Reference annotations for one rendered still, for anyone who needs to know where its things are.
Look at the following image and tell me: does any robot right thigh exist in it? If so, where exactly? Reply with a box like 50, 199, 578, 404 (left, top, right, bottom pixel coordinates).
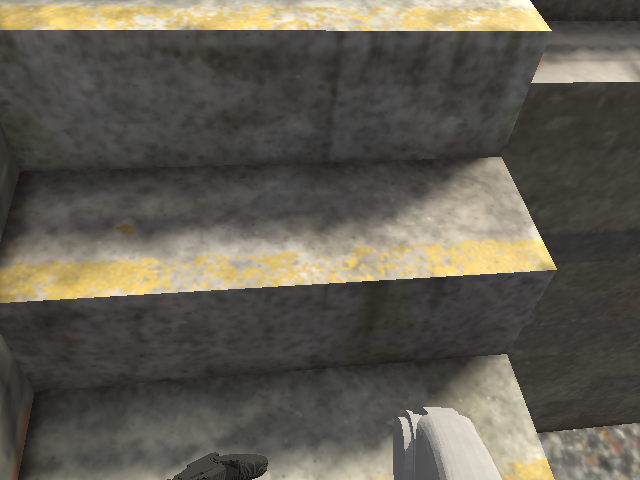
393, 407, 502, 480

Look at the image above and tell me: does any left robot hand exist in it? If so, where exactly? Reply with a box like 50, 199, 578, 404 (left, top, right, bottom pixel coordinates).
167, 452, 268, 480

